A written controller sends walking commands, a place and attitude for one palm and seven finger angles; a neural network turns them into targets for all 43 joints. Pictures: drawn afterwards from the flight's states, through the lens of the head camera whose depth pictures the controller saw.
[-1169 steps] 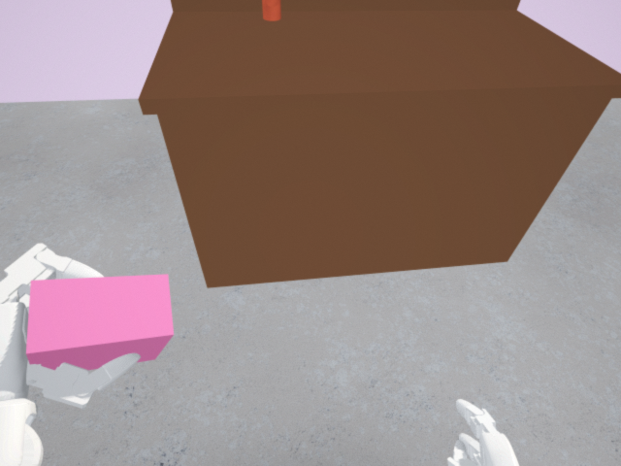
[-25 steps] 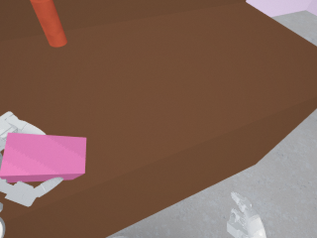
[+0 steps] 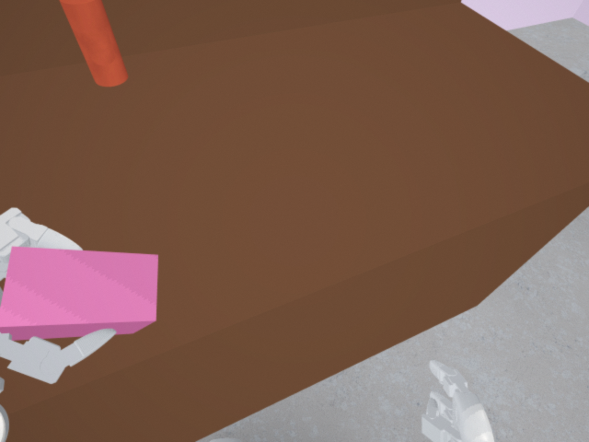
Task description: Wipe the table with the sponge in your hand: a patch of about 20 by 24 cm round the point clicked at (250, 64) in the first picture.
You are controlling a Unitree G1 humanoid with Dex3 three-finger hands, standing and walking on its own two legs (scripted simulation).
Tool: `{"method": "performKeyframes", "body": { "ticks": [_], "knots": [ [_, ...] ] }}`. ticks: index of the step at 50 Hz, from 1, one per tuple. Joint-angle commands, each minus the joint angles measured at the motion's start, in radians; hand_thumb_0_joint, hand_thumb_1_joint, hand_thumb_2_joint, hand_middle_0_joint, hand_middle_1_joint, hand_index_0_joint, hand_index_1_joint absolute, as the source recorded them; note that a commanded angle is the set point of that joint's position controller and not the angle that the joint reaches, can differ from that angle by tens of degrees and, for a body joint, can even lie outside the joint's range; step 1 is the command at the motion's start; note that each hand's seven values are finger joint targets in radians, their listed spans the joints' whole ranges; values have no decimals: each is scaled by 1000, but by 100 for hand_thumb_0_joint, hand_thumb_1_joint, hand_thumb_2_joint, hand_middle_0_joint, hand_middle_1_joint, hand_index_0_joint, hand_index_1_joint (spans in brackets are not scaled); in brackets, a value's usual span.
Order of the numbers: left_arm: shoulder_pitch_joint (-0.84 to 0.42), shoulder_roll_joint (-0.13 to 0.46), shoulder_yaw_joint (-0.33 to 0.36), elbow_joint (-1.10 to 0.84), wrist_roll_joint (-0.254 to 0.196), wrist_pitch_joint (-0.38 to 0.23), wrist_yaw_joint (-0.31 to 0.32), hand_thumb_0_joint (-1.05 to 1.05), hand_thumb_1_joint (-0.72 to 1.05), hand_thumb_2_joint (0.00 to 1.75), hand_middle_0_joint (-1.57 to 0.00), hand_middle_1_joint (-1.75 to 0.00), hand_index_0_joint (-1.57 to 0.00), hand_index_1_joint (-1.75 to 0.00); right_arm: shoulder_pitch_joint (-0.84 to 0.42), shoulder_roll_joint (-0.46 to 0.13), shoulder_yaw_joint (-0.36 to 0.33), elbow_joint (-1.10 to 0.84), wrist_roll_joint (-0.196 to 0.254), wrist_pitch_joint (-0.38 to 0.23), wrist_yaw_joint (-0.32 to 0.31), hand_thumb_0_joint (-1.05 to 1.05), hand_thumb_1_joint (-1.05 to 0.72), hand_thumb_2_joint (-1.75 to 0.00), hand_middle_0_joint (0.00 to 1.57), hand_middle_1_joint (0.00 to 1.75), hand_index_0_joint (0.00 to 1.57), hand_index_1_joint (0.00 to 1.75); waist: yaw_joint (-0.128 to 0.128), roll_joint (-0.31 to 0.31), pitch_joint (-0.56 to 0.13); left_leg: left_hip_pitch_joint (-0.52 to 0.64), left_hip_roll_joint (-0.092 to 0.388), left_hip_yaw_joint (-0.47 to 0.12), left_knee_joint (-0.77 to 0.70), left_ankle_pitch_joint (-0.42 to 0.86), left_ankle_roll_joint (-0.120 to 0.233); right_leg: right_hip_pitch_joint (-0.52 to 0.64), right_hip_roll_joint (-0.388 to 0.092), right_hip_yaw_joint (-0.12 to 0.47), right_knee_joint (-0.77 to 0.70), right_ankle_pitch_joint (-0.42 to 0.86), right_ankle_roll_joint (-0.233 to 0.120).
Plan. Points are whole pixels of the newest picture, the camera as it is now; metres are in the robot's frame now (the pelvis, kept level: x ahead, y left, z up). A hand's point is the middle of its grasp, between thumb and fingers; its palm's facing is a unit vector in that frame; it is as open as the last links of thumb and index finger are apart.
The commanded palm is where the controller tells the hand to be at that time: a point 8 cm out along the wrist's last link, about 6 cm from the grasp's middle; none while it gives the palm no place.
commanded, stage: shuffle to correct the standing spot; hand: left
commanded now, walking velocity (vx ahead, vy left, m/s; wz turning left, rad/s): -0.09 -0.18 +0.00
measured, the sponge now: (103, 297) +0.23 +0.21 +0.14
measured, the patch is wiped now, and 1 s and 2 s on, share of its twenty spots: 0.00 0.00 0.00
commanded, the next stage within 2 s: none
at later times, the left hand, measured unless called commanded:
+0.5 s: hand (56, 297) +0.21 +0.24 +0.16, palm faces +0.32 -0.85 -0.42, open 10.3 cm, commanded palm +0.16 +0.28 +0.18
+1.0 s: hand (45, 303) +0.21 +0.24 +0.16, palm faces +0.35 -0.84 -0.42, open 10.3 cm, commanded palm +0.15 +0.28 +0.18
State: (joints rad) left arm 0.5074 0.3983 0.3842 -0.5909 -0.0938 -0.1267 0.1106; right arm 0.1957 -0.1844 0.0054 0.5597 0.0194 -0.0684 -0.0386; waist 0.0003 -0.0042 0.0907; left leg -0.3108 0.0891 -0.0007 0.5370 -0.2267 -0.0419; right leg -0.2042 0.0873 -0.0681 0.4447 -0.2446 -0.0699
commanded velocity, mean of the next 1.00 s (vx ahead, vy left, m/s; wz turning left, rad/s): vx -0.12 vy -0.18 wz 0.00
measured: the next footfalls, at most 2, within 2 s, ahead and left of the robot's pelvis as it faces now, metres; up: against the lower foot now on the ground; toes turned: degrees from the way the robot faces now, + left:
none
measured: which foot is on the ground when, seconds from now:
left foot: down 0.00-1.00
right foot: down 0.00-1.00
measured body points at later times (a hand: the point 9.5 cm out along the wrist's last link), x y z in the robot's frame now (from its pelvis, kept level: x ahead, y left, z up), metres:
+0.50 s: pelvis +0.00 +0.00 +0.00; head +0.04 +0.01 +0.45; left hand +0.19 +0.28 +0.19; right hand +0.17 -0.23 -0.08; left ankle +0.03 +0.14 -0.74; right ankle +0.00 -0.07 -0.74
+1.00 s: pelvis -0.01 +0.00 +0.00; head +0.03 +0.01 +0.45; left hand +0.18 +0.29 +0.19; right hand +0.15 -0.22 -0.09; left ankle +0.03 +0.14 -0.74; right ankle +0.00 -0.07 -0.74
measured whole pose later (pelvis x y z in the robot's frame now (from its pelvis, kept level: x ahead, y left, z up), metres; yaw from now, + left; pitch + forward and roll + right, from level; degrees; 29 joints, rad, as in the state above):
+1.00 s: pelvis -0.01 +0.00 +0.00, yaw +0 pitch +0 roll -2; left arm 0.51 0.40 0.39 -0.58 -0.08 -0.12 0.12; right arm 0.22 -0.18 0.02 0.56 0.02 -0.07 -0.04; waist -0.01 0.00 0.08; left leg -0.32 0.08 0.00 0.52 -0.20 -0.04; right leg -0.21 0.08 -0.07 0.44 -0.23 -0.07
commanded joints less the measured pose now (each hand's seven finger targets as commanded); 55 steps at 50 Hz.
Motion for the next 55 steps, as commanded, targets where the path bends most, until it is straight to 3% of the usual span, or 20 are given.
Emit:
{"method": "performKeyframes", "body": {
  "ticks": [1,2,6,10,12,15,17,25,27,28,32,35,36,37,39,41,43,45,47,55],
  "knots": [
    [-26,162,113,-208,-7,-62,26,0,10,130,-120,-160,-120,-160,-81,-124,-57,-152,10,-55,-6,0,-90,-90,20,30,20,30,-8,82,-179,101,79,-79,-56,93,71,18,-165,138,-73,212,21],
    [-24,146,100,-194,-7,-63,25,0,10,130,-120,-160,-120,-160,-66,-123,-51,-149,5,-50,-5,0,-90,-90,20,30,20,30,-7,71,-176,83,79,-81,-63,83,74,29,-160,116,-71,195,24],
    [-20,161,111,-208,-7,-61,27,0,10,130,-120,-160,-120,-160,-80,-124,-58,-152,12,-52,-6,0,-90,-90,20,30,20,30,-9,78,-178,103,78,-78,-50,107,69,16,-168,140,-69,223,20],
    [-35,169,119,-209,-5,-63,26,0,10,130,-120,-160,-120,-160,-70,-128,-60,-156,8,-48,-4,0,-90,-90,20,30,20,30,-2,66,-183,82,86,-85,-48,127,72,37,-168,127,-65,228,25],
    [-16,151,102,-207,-6,-65,27,0,10,130,-120,-160,-120,-160,-72,-123,-51,-154,6,-46,-5,0,-90,-90,20,30,20,30,-5,97,-183,89,88,-86,-66,104,77,32,-160,117,-66,206,28],
    [-22,175,127,-208,-4,-64,28,0,10,130,-120,-160,-120,-160,-70,-127,-59,-157,7,-46,-5,0,-90,-90,20,30,20,30,-1,71,-187,82,92,-86,-52,142,73,48,-166,121,-68,237,31],
    [-6,151,105,-213,-8,-64,26,0,10,130,-120,-160,-120,-160,-72,-121,-51,-158,8,-46,-7,0,-90,-90,20,30,20,30,-1,78,-178,91,95,-83,-50,194,73,35,-165,116,-65,267,34],
    [-25,186,137,-250,-2,-87,24,0,10,130,-120,-160,-120,-160,-75,-122,-59,-160,7,-55,-9,0,-90,-90,20,30,20,30,7,96,-204,91,113,-88,-37,296,67,40,-178,115,-45,322,39],
    [17,155,115,-225,-8,-82,23,0,10,130,-120,-160,-120,-160,-70,-115,-48,-160,6,-50,-7,0,-90,-90,20,30,20,30,5,111,-220,87,112,-91,-62,210,70,50,-166,103,-50,237,40],
    [1,182,138,-229,-6,-82,25,0,10,130,-120,-160,-120,-160,-82,-120,-57,-164,8,-53,-10,0,-90,-90,20,30,20,30,7,100,-193,65,113,-93,-66,138,70,28,-169,118,-61,204,44],
    [13,157,118,-211,-14,-70,33,0,10,130,-120,-160,-120,-160,-61,-118,-49,-157,8,-47,-12,0,-90,-90,20,30,20,30,-7,42,-180,58,68,-66,-41,-117,64,-40,-194,160,-106,60,14],
    [-25,167,117,-221,-9,-64,42,0,10,130,-120,-160,-120,-160,-58,-123,-57,-153,9,-54,-13,0,-90,-90,20,30,20,30,-10,8,-150,84,38,-52,35,-132,56,-126,-228,203,-136,-1,-13],
    [-25,165,110,-231,-12,-62,46,0,10,130,-120,-160,-120,-160,-66,-123,-53,-148,14,-57,-15,0,-90,-90,20,30,20,30,-16,22,-157,120,33,-60,33,-118,56,-146,-231,214,-133,10,-28],
    [-26,153,101,-230,-11,-63,47,0,10,130,-120,-160,-120,-160,-59,-121,-47,-147,4,-53,-14,0,-90,-90,20,30,20,30,-14,37,-158,100,47,-72,-3,-101,65,-119,-216,179,-113,26,-22],
    [-43,163,108,-230,-8,-62,45,0,10,130,-120,-160,-120,-160,-70,-130,-50,-152,5,-57,-16,0,-90,-90,20,30,20,30,-8,56,-141,64,75,-107,-76,-91,71,-84,-182,152,-84,34,-1],
    [-34,176,116,-234,-2,-62,45,0,10,130,-120,-160,-120,-160,-94,-126,-44,-158,8,-60,-17,0,-90,-90,20,30,20,30,-8,144,-129,43,109,-141,-160,-121,82,-51,-142,121,-58,14,27],
    [-49,167,111,-220,8,-64,42,0,10,130,-120,-160,-120,-160,-83,-129,-44,-158,3,-58,-14,0,-90,-90,20,30,20,30,-3,176,-119,-16,143,-170,-208,-145,96,13,-119,85,-31,9,51],
    [-39,161,108,-198,12,-64,38,0,10,130,-120,-160,-120,-160,-69,-128,-47,-157,4,-58,-10,0,-90,-90,20,30,20,30,-1,140,-135,-10,140,-158,-190,-121,94,40,-119,82,-46,33,49],
    [-30,145,93,-189,9,-64,35,0,10,130,-120,-160,-120,-160,-65,-127,-41,-154,3,-58,-7,0,-90,-90,20,30,20,30,-4,142,-139,4,126,-140,-183,-123,90,42,-115,75,-65,40,48],
    [-38,161,105,-192,0,-55,33,0,10,130,-120,-160,-120,-160,-55,-127,-59,-150,5,-53,0,0,-90,-90,20,30,20,30,-9,30,-178,79,65,-66,-27,16,64,-7,-185,151,-83,184,-2]
  ]
}}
